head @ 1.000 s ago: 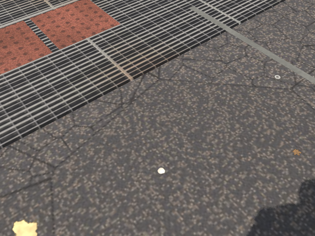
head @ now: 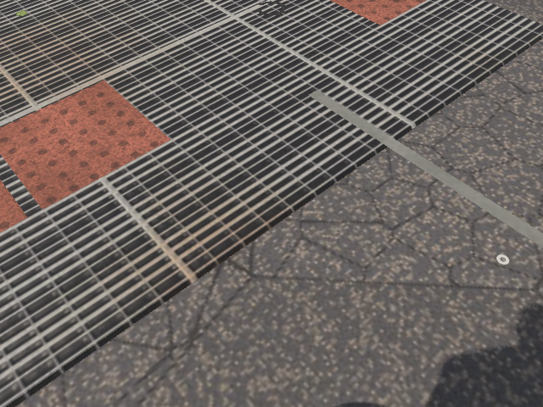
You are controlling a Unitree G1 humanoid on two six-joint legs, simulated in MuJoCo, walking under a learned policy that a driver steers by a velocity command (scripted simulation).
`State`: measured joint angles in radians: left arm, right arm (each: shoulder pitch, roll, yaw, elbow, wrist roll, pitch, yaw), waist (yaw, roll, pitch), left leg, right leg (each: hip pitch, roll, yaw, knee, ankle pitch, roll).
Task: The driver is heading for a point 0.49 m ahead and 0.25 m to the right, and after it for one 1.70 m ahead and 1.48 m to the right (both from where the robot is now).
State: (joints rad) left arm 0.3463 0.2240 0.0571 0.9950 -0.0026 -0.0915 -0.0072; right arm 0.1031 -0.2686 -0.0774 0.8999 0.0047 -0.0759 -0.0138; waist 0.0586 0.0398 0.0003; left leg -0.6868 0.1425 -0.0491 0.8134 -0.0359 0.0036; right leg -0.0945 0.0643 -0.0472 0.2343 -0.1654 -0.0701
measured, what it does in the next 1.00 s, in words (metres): walks ahead, turning right: left foot, then right foot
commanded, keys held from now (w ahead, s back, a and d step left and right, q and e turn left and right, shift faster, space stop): w+e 0.74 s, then e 0.26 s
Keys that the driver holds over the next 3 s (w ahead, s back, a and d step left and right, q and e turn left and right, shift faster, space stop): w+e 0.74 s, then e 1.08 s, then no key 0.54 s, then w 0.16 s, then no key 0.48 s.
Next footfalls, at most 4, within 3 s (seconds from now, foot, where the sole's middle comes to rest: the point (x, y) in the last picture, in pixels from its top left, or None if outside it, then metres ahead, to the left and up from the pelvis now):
0.22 left None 0.31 0.15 -0.79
0.74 right None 0.49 -0.18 -0.79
1.24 left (348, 324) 0.73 -0.11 -0.79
1.66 right None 0.49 -0.26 -0.79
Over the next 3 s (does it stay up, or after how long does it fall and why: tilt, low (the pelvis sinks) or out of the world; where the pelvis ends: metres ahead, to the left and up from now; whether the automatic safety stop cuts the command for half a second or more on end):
stays up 0.60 -0.25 -0.01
